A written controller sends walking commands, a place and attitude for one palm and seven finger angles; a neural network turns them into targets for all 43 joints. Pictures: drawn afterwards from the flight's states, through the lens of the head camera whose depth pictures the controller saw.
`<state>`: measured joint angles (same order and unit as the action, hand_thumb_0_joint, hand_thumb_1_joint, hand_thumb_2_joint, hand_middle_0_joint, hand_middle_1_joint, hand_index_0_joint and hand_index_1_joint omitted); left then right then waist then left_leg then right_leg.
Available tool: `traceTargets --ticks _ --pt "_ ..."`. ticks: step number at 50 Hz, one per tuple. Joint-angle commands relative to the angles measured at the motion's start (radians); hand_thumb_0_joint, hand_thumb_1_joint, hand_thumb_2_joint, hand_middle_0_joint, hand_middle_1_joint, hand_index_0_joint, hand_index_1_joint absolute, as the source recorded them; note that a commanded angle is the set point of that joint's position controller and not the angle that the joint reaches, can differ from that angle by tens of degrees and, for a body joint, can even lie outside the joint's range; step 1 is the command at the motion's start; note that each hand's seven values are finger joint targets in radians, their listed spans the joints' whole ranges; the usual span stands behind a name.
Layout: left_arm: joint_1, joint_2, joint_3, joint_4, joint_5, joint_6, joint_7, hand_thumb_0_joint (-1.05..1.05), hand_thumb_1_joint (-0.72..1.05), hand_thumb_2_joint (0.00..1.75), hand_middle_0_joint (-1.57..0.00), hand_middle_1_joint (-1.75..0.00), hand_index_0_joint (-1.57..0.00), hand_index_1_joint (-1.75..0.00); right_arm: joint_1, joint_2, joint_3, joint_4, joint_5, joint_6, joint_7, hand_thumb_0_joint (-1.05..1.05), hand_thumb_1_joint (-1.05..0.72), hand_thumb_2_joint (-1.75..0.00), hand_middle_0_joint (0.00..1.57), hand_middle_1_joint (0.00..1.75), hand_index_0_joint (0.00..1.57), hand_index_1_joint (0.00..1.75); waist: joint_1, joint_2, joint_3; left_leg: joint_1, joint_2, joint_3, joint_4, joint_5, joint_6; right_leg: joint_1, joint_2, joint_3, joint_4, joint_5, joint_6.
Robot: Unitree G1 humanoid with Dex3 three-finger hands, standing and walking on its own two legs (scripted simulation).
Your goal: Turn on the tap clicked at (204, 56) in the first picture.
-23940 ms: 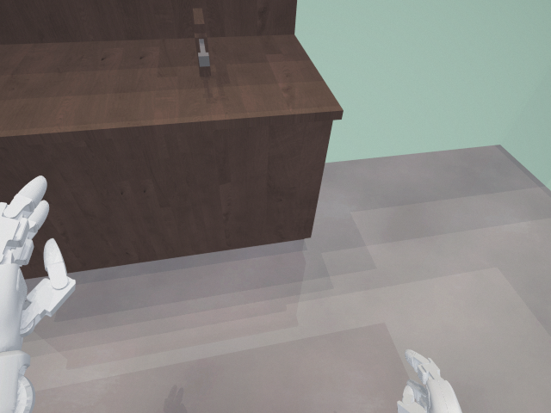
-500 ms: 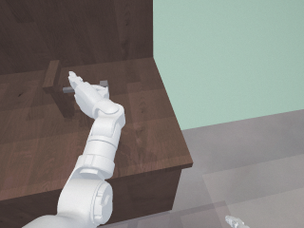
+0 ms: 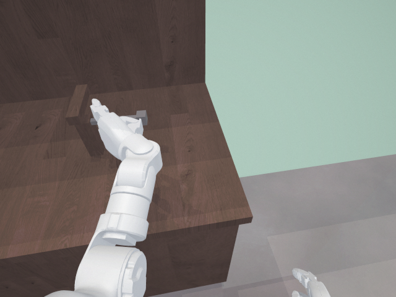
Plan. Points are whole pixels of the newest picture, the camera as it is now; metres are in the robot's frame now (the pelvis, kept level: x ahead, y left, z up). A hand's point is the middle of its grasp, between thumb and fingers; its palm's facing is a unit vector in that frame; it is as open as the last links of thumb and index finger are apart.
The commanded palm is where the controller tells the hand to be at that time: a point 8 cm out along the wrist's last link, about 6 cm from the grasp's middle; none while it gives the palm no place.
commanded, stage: lift the hand up off the lever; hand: left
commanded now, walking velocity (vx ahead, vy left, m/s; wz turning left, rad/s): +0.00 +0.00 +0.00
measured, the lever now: (141, 117) +0.52 +0.20 +0.08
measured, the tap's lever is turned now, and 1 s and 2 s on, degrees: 86 86 86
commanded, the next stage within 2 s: draw the hand back beside the body in 0.14 s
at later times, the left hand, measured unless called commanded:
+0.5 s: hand (145, 134) +0.39 +0.15 +0.15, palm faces +0.32 -0.95 -0.06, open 7.8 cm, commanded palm +0.33 +0.20 +0.16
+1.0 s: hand (94, 181) +0.27 +0.21 +0.14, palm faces +0.22 -0.95 -0.23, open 7.6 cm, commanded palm +0.23 +0.26 +0.16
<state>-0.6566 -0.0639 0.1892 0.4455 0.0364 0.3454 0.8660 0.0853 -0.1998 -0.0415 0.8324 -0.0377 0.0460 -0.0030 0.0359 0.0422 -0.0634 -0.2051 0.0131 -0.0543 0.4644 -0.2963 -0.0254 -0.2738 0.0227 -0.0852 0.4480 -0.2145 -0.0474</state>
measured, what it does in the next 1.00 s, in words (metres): stands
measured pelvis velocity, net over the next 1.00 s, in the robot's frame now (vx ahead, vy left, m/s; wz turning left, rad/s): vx -0.02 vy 0.02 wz -0.05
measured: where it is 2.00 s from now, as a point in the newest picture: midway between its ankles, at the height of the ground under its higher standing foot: outside the picture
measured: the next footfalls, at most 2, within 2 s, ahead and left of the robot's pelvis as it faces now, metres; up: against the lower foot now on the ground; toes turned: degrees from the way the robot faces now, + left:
none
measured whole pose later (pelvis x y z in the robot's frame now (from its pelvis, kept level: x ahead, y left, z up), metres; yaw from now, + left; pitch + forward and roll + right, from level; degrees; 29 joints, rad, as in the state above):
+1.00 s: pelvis -0.02 +0.02 +0.01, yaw -3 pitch -5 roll +0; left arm 0.09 0.27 0.13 -0.09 -0.07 -0.06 0.11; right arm 0.11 -0.17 0.03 0.61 0.01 0.03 -0.03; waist 0.02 0.06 0.05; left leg -0.03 0.00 0.01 0.37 -0.25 0.01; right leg -0.12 0.01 -0.02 0.36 -0.15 -0.02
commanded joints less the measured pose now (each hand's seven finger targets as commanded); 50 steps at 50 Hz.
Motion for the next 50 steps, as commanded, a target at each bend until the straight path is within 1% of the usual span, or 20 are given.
traceTargets --ticks 1,8,12,13,15,17,20,22,23,26,27,28,31,33,36,39,42,44,48,50 --pt "-0.551 0.098 -0.051 -0.191 0.043 -0.066 0.014 0.00 0.90 0.90 -0.15 -0.15 -0.15 -0.15 -0.144 -0.093 -0.015 -0.124 -0.001 -0.052 -0.012 0.00 -0.90 -0.90 0.20 0.30 0.20 0.30 -0.022 -0.095 -0.260 -0.010 -0.012 0.070 -0.031 0.238 0.009 0.175 -0.051 0.036 -0.079 0.118 0.026" --pt "-0.583 0.179 0.025 -0.084 0.056 -0.085 0.031 0.00 0.90 0.90 -0.15 -0.15 -0.15 -0.15 -0.138 -0.093 -0.016 -0.110 -0.005 -0.044 -0.021 0.00 -0.90 -0.90 0.20 0.30 0.20 0.30 -0.016 -0.092 -0.276 -0.048 -0.013 0.063 -0.043 0.150 0.014 0.179 -0.053 0.045 -0.090 0.037 0.030" --pt "-0.580 0.144 0.002 -0.059 0.055 -0.090 0.029 0.00 0.90 0.90 -0.15 -0.15 -0.15 -0.15 -0.117 -0.096 -0.017 -0.117 -0.008 -0.044 -0.016 0.00 -0.90 -0.90 0.20 0.30 0.20 0.30 -0.024 -0.091 -0.286 -0.036 -0.006 0.067 -0.033 0.208 0.017 0.178 -0.055 0.042 -0.078 0.107 0.028" --pt "-0.497 0.153 -0.139 -0.123 0.097 -0.096 -0.132 0.00 0.90 0.90 -0.15 -0.15 -0.15 -0.15 -0.065 -0.132 -0.022 -0.123 -0.003 -0.012 -0.034 0.00 -0.90 -0.90 0.20 0.30 0.20 0.30 -0.073 -0.124 -0.299 0.014 -0.008 0.070 -0.040 0.268 0.038 0.215 -0.049 0.055 -0.034 0.218 0.019" --pt "-0.452 0.229 -0.077 -0.229 0.062 -0.117 -0.242 0.00 0.90 0.90 -0.15 -0.16 -0.15 -0.16 -0.039 -0.130 -0.028 -0.182 0.017 -0.003 -0.054 0.00 -0.90 -0.90 0.20 0.30 0.20 0.30 -0.043 -0.089 -0.401 0.071 -0.018 0.091 -0.029 0.426 0.050 0.307 -0.048 0.062 0.001 0.457 0.013" --pt "-0.287 0.252 -0.064 -0.313 0.023 -0.120 -0.340 0.00 0.90 0.90 -0.16 -0.16 -0.16 -0.16 -0.030 -0.120 -0.022 -0.219 0.034 0.016 -0.067 0.00 -0.90 -0.90 0.20 0.30 0.20 0.30 -0.019 -0.098 -0.421 0.089 -0.015 0.090 -0.035 0.499 0.045 0.375 -0.044 0.065 0.012 0.579 0.016" --pt "0.007 0.293 -0.012 -0.413 -0.085 -0.149 -0.505 0.00 0.90 0.90 -0.16 -0.17 -0.16 -0.17 -0.034 -0.114 -0.009 -0.274 0.065 0.038 -0.077 0.00 -0.90 -0.90 0.20 0.30 0.20 0.30 0.019 -0.149 -0.321 0.072 -0.002 0.089 -0.069 0.503 0.044 0.418 -0.035 0.065 -0.008 0.617 0.017" --pt "0.098 0.328 0.040 -0.503 -0.123 -0.141 -0.526 0.00 0.90 0.90 -0.16 -0.18 -0.16 -0.18 -0.074 -0.106 0.003 -0.310 0.079 0.037 -0.082 0.00 -0.90 -0.90 0.20 0.30 0.20 0.30 0.045 -0.158 -0.249 0.048 0.000 0.094 -0.089 0.443 0.048 0.413 -0.033 0.071 -0.038 0.548 0.019" --pt "0.241 0.563 0.129 -0.464 -0.096 -0.201 -0.579 0.00 0.90 0.90 -0.16 -0.18 -0.16 -0.18 -0.018 -0.115 -0.002 -0.288 0.056 0.026 -0.051 0.00 -0.90 -0.90 0.20 0.30 0.20 0.30 0.025 -0.104 -0.200 0.051 0.006 0.076 -0.095 0.390 0.059 0.385 -0.065 0.082 -0.024 0.521 0.028" --pt "0.253 0.522 0.064 -0.651 -0.102 -0.320 -0.657 0.00 0.90 0.90 -0.16 -0.19 -0.16 -0.19 -0.059 -0.096 -0.001 -0.336 0.063 -0.009 -0.029 0.00 -0.90 -0.90 0.20 0.30 0.20 0.30 0.019 -0.035 -0.160 0.066 -0.003 0.089 -0.110 0.376 0.063 0.364 -0.054 0.091 -0.042 0.428 0.020" --pt "0.241 0.538 0.060 -0.723 -0.103 -0.351 -0.671 0.00 0.90 0.90 -0.16 -0.19 -0.16 -0.19 -0.060 -0.100 -0.003 -0.344 0.064 -0.027 -0.027 0.00 -0.90 -0.90 0.20 0.30 0.20 0.30 0.013 -0.004 -0.161 0.090 -0.001 0.087 -0.105 0.379 0.062 0.351 -0.051 0.093 -0.051 0.414 0.017" --pt "0.214 0.534 0.035 -0.796 -0.101 -0.378 -0.684 0.00 0.90 0.90 -0.17 -0.20 -0.17 -0.20 -0.068 -0.101 -0.003 -0.345 0.067 -0.041 -0.026 0.00 -0.90 -0.90 0.20 0.30 0.20 0.30 0.003 0.097 -0.146 0.119 -0.002 0.084 -0.106 0.368 0.054 0.323 -0.050 0.098 -0.065 0.370 0.012" --pt "0.151 0.466 -0.076 -0.847 -0.091 -0.435 -0.699 0.00 0.90 0.90 -0.17 -0.21 -0.17 -0.21 -0.066 -0.114 0.001 -0.338 0.058 -0.097 -0.027 0.00 -0.90 -0.90 0.20 0.30 0.20 0.30 -0.030 0.110 -0.111 0.181 0.003 0.070 -0.116 0.332 0.050 0.247 -0.034 0.089 -0.089 0.281 0.007" --pt "0.139 0.418 -0.137 -0.832 -0.090 -0.452 -0.706 0.00 0.90 0.90 -0.17 -0.21 -0.17 -0.21 -0.065 -0.118 0.003 -0.325 0.060 -0.116 -0.032 0.00 -0.90 -0.90 0.20 0.30 0.20 0.30 -0.047 0.076 -0.067 0.204 0.006 0.055 -0.133 0.282 0.045 0.201 -0.026 0.082 -0.109 0.203 0.009" --pt "0.235 0.388 -0.156 -0.688 -0.095 -0.461 -0.713 0.00 0.90 0.90 -0.17 -0.22 -0.17 -0.22 -0.066 -0.126 0.010 -0.307 0.061 -0.115 -0.041 0.00 -0.90 -0.90 0.20 0.30 0.20 0.30 -0.047 -0.100 0.023 0.150 0.001 0.045 -0.161 0.132 0.056 0.161 -0.023 0.072 -0.135 0.062 0.017" --pt "0.332 0.433 -0.083 -0.610 -0.096 -0.466 -0.721 0.00 0.90 0.90 -0.18 -0.23 -0.18 -0.23 -0.079 -0.126 0.016 -0.310 0.062 -0.087 -0.046 0.00 -0.90 -0.90 0.20 0.30 0.20 0.30 -0.030 -0.162 0.041 0.102 -0.009 0.047 -0.180 0.052 0.062 0.166 -0.029 0.071 -0.154 -0.025 0.022" --pt "0.429 0.478 -0.005 -0.643 -0.101 -0.475 -0.729 0.00 0.90 0.90 -0.18 -0.24 -0.18 -0.24 -0.103 -0.110 0.025 -0.331 0.058 -0.063 -0.042 0.00 -0.90 -0.90 0.20 0.30 0.20 0.30 0.003 -0.088 -0.012 0.079 -0.013 0.047 -0.182 0.083 0.057 0.237 -0.036 0.075 -0.146 0.010 0.013" --pt "0.471 0.520 0.055 -0.700 -0.102 -0.486 -0.734 0.00 0.90 0.90 -0.18 -0.25 -0.18 -0.25 -0.103 -0.099 0.031 -0.344 0.054 -0.054 -0.039 0.00 -0.90 -0.90 0.20 0.30 0.20 0.30 0.017 0.031 -0.048 0.073 -0.013 0.041 -0.187 0.106 0.045 0.278 -0.037 0.076 -0.132 0.048 0.005" --pt "0.527 0.588 0.131 -0.867 -0.109 -0.502 -0.734 0.00 0.90 0.90 -0.19 -0.26 -0.19 -0.26 -0.098 -0.098 0.029 -0.363 0.045 -0.059 -0.033 0.00 -0.90 -0.90 0.20 0.30 0.20 0.30 0.027 0.081 -0.100 0.097 -0.006 0.026 -0.166 0.209 0.032 0.333 -0.033 0.081 -0.118 0.158 -0.004" --pt "0.575 0.536 0.082 -0.919 -0.111 -0.503 -0.738 0.00 0.90 0.90 -0.19 -0.26 -0.19 -0.26 -0.095 -0.097 0.028 -0.377 0.043 -0.075 -0.032 0.00 -0.90 -0.90 0.20 0.30 0.20 0.30 0.017 0.049 -0.081 0.113 0.005 0.026 -0.160 0.242 0.032 0.309 -0.031 0.075 -0.115 0.182 -0.002"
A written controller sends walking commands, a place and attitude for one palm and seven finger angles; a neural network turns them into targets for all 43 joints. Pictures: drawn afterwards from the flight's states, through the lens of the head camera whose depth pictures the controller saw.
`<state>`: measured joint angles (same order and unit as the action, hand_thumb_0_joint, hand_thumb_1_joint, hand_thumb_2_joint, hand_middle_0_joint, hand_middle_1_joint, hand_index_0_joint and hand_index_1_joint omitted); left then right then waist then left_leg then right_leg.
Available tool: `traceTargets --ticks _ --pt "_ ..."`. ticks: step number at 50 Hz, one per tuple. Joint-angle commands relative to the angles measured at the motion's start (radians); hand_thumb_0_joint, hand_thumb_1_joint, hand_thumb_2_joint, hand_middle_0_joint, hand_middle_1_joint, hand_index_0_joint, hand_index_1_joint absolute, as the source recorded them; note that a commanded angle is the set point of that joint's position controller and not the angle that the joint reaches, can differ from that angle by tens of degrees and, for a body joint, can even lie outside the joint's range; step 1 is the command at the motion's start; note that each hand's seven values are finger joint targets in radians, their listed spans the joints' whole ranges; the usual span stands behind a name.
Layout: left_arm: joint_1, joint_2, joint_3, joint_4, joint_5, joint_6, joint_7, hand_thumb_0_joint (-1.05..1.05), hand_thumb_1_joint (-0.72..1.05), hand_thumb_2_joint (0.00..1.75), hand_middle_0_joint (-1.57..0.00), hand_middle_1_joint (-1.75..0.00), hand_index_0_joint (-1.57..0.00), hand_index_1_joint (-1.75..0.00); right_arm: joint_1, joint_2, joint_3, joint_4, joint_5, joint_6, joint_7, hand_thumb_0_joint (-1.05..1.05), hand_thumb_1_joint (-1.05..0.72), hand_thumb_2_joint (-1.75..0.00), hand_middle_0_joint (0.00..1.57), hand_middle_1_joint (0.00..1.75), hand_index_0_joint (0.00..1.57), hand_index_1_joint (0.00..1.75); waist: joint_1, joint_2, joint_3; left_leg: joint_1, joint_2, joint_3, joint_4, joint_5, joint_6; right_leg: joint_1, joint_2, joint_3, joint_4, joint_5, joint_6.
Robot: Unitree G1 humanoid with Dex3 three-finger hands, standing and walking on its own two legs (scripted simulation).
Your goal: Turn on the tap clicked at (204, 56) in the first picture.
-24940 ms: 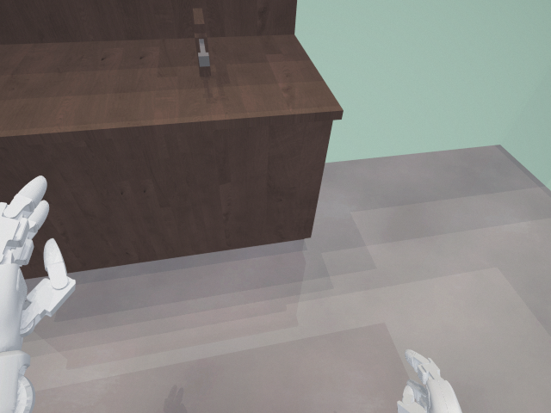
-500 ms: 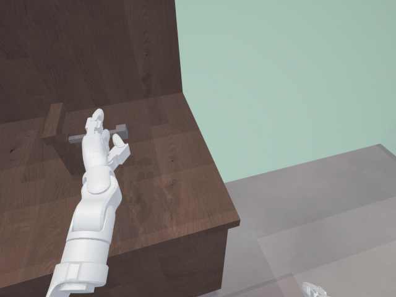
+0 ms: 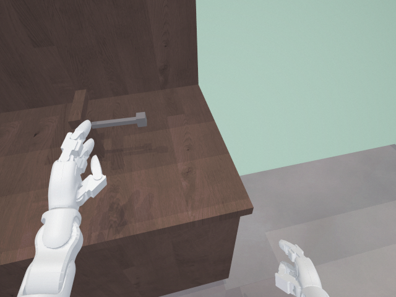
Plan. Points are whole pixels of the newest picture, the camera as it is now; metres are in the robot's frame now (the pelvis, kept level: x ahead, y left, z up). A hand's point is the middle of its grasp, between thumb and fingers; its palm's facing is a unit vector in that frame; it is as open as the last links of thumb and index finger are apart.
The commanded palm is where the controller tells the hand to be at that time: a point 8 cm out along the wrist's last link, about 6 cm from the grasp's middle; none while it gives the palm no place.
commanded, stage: draw the hand back beside the body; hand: left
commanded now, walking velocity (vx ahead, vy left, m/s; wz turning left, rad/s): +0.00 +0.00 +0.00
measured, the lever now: (141, 119) +0.53 +0.20 +0.08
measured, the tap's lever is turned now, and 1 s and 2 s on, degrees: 86 86 86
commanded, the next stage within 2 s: step back with the hand held close in 0.72 s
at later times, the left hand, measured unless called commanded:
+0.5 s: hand (54, 213) +0.20 +0.24 +0.15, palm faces +0.43 -0.82 -0.37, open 7.4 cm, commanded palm +0.16 +0.28 +0.16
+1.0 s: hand (53, 200) +0.21 +0.24 +0.17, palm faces +0.43 -0.80 -0.41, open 7.4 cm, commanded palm +0.16 +0.27 +0.17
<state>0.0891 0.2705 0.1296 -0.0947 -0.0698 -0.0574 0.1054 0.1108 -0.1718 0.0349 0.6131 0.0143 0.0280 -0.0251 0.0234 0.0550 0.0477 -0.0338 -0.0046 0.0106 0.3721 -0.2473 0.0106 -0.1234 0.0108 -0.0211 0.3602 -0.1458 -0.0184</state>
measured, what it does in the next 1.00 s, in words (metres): stands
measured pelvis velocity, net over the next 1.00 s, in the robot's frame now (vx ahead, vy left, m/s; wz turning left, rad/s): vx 0.00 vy -0.01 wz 0.01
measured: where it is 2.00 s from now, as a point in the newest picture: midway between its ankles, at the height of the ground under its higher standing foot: outside the picture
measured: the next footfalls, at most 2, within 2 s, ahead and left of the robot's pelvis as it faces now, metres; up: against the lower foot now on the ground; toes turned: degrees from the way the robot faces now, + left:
none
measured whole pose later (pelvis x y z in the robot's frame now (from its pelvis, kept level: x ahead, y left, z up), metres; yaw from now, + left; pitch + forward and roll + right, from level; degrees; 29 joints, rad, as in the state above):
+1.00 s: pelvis +0.00 -0.01 +0.00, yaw +1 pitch -2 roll +0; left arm 0.40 0.35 0.33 -0.38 -0.07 -0.18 0.11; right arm 0.15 -0.24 -0.01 0.60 0.02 -0.04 -0.04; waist 0.05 0.09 0.04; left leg -0.13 0.01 -0.01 0.44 -0.28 0.00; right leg -0.20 0.02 -0.04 0.40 -0.16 -0.03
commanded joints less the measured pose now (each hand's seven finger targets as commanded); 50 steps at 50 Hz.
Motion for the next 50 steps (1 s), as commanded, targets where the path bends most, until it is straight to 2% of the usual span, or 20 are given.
traceTargets --ticks 1,3,7,8,12,13,16,18,21,22,23,26,32,34,41,42,43,44,46,50 --pt "-0.155 0.187 0.126 -0.404 -0.005 -0.101 0.022 0.00 0.90 0.90 -0.19 -0.27 -0.19 -0.27 -0.116 -0.128 -0.051 -0.156 -0.009 -0.065 -0.010 0.00 -0.90 -0.90 0.20 0.30 0.20 0.30 0.025 0.047 -0.192 -0.048 0.026 -0.038 -0.064 0.214 -0.008 0.154 -0.019 0.009 -0.026 0.125 -0.031" --pt "-0.114 0.176 0.115 -0.416 -0.003 -0.099 0.021 0.00 0.90 0.90 -0.19 -0.27 -0.19 -0.27 -0.115 -0.135 -0.054 -0.151 -0.009 -0.081 -0.011 0.00 -0.90 -0.90 0.20 0.30 0.20 0.30 0.020 0.037 -0.153 -0.041 0.031 -0.050 -0.067 0.226 -0.012 0.124 -0.015 0.007 -0.031 0.111 -0.029" --pt "-0.036 0.138 0.086 -0.348 -0.002 -0.094 0.017 0.00 0.90 0.90 -0.19 -0.29 -0.19 -0.29 -0.106 -0.149 -0.063 -0.130 -0.005 -0.090 -0.016 0.00 -0.90 -0.90 0.20 0.30 0.20 0.30 0.008 -0.071 -0.058 -0.076 0.033 -0.041 -0.071 0.141 0.004 0.064 -0.016 0.003 -0.049 0.037 -0.022" --pt "-0.018 0.139 0.095 -0.343 -0.001 -0.096 0.015 0.00 0.90 0.90 -0.20 -0.29 -0.20 -0.29 -0.108 -0.150 -0.064 -0.126 -0.003 -0.091 -0.017 0.00 -0.90 -0.90 0.20 0.30 0.20 0.30 0.007 -0.053 -0.028 -0.089 0.031 -0.045 -0.076 0.127 0.001 0.053 -0.015 0.004 -0.053 0.019 -0.024" --pt "0.047 0.191 0.157 -0.409 0.004 -0.120 0.025 0.00 0.90 0.90 -0.20 -0.30 -0.20 -0.30 -0.108 -0.151 -0.071 -0.124 -0.008 -0.103 -0.019 0.00 -0.90 -0.90 0.20 0.30 0.20 0.30 0.028 -0.017 -0.110 -0.076 0.023 -0.045 -0.062 0.137 0.004 0.099 -0.023 0.005 -0.039 0.034 -0.023" --pt "0.061 0.224 0.190 -0.450 0.006 -0.126 0.028 0.00 0.90 0.90 -0.20 -0.30 -0.20 -0.30 -0.107 -0.154 -0.072 -0.127 -0.007 -0.107 -0.020 0.00 -0.90 -0.90 0.20 0.30 0.20 0.30 0.032 0.041 -0.129 -0.072 0.022 -0.049 -0.060 0.147 -0.002 0.113 -0.023 0.012 -0.033 0.041 -0.026" --pt "0.161 0.231 0.219 -0.501 0.004 -0.132 0.038 0.00 0.90 0.90 -0.20 -0.30 -0.20 -0.30 -0.096 -0.148 -0.073 -0.135 -0.011 -0.119 -0.020 0.00 -0.90 -0.90 0.20 0.30 0.20 0.30 0.043 0.040 -0.173 -0.070 0.024 -0.049 -0.042 0.208 -0.007 0.144 -0.025 0.008 -0.018 0.101 -0.026" --pt "0.214 0.256 0.252 -0.535 0.002 -0.129 0.043 0.00 0.90 0.90 -0.20 -0.30 -0.20 -0.30 -0.086 -0.153 -0.073 -0.136 -0.010 -0.127 -0.021 0.00 -0.90 -0.90 0.20 0.30 0.20 0.30 0.044 0.065 -0.162 -0.080 0.027 -0.053 -0.036 0.234 -0.014 0.146 -0.025 0.011 -0.012 0.118 -0.027" --pt "0.301 0.232 0.254 -0.518 -0.005 -0.123 0.038 0.00 0.90 0.90 -0.20 -0.30 -0.20 -0.30 -0.083 -0.149 -0.077 -0.137 -0.009 -0.131 -0.020 0.00 -0.90 -0.90 0.20 0.30 0.20 0.30 0.043 -0.008 -0.108 -0.102 0.034 -0.047 -0.029 0.236 -0.006 0.113 -0.025 0.006 -0.012 0.121 -0.024" --pt "0.314 0.229 0.256 -0.519 -0.007 -0.122 0.035 0.00 0.90 0.90 -0.20 -0.30 -0.20 -0.30 -0.083 -0.149 -0.079 -0.136 -0.008 -0.132 -0.021 0.00 -0.90 -0.90 0.20 0.30 0.20 0.30 0.041 0.000 -0.100 -0.098 0.035 -0.038 -0.023 0.227 -0.001 0.099 -0.027 0.010 -0.016 0.120 -0.022" --pt "0.287 0.213 0.235 -0.520 -0.006 -0.121 0.031 0.00 0.90 0.90 -0.20 -0.30 -0.20 -0.30 -0.085 -0.151 -0.078 -0.132 -0.006 -0.132 -0.022 0.00 -0.90 -0.90 0.20 0.30 0.20 0.30 0.029 0.023 -0.068 -0.101 0.032 -0.042 -0.025 0.212 -0.001 0.076 -0.026 0.014 -0.023 0.104 -0.023" --pt "0.231 0.194 0.208 -0.466 -0.004 -0.122 0.029 0.00 0.90 0.90 -0.20 -0.30 -0.20 -0.30 -0.083 -0.155 -0.078 -0.123 -0.006 -0.141 -0.028 0.00 -0.90 -0.90 0.20 0.30 0.20 0.30 0.018 -0.015 -0.026 -0.109 0.030 -0.043 -0.024 0.144 0.008 0.028 -0.027 0.010 -0.031 0.042 -0.018" --pt "0.209 0.221 0.225 -0.477 0.000 -0.131 0.040 0.00 0.90 0.90 -0.20 -0.30 -0.20 -0.30 -0.091 -0.155 -0.082 -0.127 -0.008 -0.153 -0.038 0.00 -0.90 -0.90 0.20 0.30 0.20 0.30 0.031 -0.045 -0.117 -0.081 0.017 -0.041 -0.016 0.130 0.019 0.070 -0.035 0.011 -0.026 0.031 -0.014" --pt "0.227 0.234 0.242 -0.498 0.001 -0.135 0.045 0.00 0.90 0.90 -0.20 -0.30 -0.20 -0.30 -0.092 -0.151 -0.080 -0.129 -0.010 -0.157 -0.039 0.00 -0.90 -0.90 0.20 0.30 0.20 0.30 0.037 -0.012 -0.143 -0.078 0.015 -0.039 -0.015 0.152 0.018 0.095 -0.037 0.012 -0.018 0.063 -0.016" --pt "0.246 0.220 0.237 -0.476 -0.007 -0.126 0.038 0.00 0.90 0.90 -0.20 -0.30 -0.20 -0.30 -0.098 -0.143 -0.075 -0.125 -0.008 -0.153 -0.033 0.00 -0.90 -0.90 0.20 0.30 0.20 0.30 0.033 0.007 -0.072 -0.107 0.019 -0.034 -0.013 0.133 0.016 0.068 -0.039 0.017 -0.033 0.047 -0.017" --pt "0.144 0.260 0.250 -0.583 -0.005 -0.137 0.043 0.00 0.90 0.90 -0.20 -0.30 -0.20 -0.30 -0.103 -0.147 -0.074 -0.138 -0.007 -0.161 -0.033 0.00 -0.90 -0.90 0.20 0.30 0.20 0.30 0.033 0.034 -0.121 -0.083 0.016 -0.037 -0.010 0.144 0.018 0.087 -0.042 0.021 -0.030 0.062 -0.018" --pt "-0.023 0.418 0.418 -0.635 -0.017 -0.186 0.049 0.00 0.90 0.90 -0.20 -0.30 -0.20 -0.30 -0.080 -0.148 -0.052 -0.183 0.008 -0.156 -0.038 0.00 -0.90 -0.90 0.20 0.30 0.20 0.30 0.018 0.078 -0.019 -0.125 0.038 -0.053 0.005 0.059 0.028 -0.015 -0.089 0.151 -0.075 0.103 -0.019" --pt "0.093 0.333 0.364 -0.536 -0.010 -0.194 0.037 0.00 0.90 0.90 -0.20 -0.30 -0.20 -0.30 -0.058 -0.140 -0.064 -0.142 0.001 -0.148 -0.039 0.00 -0.90 -0.90 0.20 0.30 0.20 0.30 0.014 -0.011 -0.044 -0.125 0.046 -0.063 0.023 0.061 0.031 -0.025 -0.123 0.145 -0.074 0.138 -0.021" --pt "0.272 0.231 0.288 -0.413 -0.002 -0.169 0.018 0.00 0.90 0.90 -0.20 -0.30 -0.20 -0.30 -0.035 -0.149 -0.073 -0.155 0.000 -0.127 -0.032 0.00 -0.90 -0.90 0.20 0.30 0.20 0.30 0.005 -0.104 -0.076 -0.098 0.054 -0.057 0.058 0.132 0.031 -0.039 -0.141 0.139 -0.051 0.235 -0.016" --pt "0.382 0.201 0.260 -0.395 0.002 -0.162 0.006 0.00 0.90 0.90 -0.20 -0.30 -0.20 -0.30 -0.029 -0.165 -0.085 -0.188 0.002 -0.090 -0.027 0.00 -0.90 -0.90 0.20 0.30 0.20 0.30 0.006 -0.065 -0.167 -0.102 0.085 -0.046 0.039 0.253 0.028 -0.007 -0.129 0.101 0.010 0.307 0.006"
